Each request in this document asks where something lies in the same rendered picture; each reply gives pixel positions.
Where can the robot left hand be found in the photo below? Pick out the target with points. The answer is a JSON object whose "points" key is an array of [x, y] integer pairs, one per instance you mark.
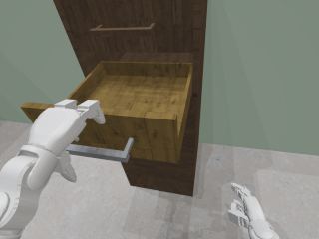
{"points": [[56, 128]]}

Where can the drawer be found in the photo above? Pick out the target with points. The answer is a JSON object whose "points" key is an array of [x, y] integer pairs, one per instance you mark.
{"points": [[146, 101]]}

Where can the cabinet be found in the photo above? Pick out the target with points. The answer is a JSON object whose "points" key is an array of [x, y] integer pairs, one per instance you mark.
{"points": [[179, 29]]}

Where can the left robot forearm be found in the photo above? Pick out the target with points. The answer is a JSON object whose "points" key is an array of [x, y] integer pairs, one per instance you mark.
{"points": [[22, 179]]}

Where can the robot right hand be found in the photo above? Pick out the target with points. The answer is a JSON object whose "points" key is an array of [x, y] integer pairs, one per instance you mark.
{"points": [[243, 213]]}

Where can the handle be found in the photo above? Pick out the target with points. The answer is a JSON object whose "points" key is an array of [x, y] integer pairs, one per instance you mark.
{"points": [[122, 32], [102, 153]]}

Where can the right robot forearm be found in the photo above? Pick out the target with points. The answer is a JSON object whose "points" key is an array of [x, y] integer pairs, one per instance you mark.
{"points": [[261, 229]]}

